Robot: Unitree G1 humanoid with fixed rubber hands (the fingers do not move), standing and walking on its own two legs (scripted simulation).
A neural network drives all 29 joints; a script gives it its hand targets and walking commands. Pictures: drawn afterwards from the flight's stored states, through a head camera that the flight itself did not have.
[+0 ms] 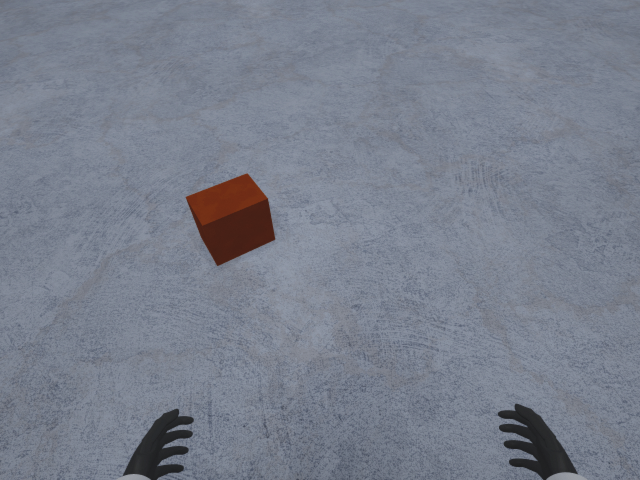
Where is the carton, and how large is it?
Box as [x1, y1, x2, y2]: [186, 173, 274, 265]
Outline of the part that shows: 247,173 186,197 200,235 217,265 274,239 267,198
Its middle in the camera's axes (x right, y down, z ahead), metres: -0.36 -0.10 +1.61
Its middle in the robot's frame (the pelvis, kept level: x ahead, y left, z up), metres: +1.18 +0.43 -0.64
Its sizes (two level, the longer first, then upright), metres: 0.269 0.193 0.237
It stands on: the floor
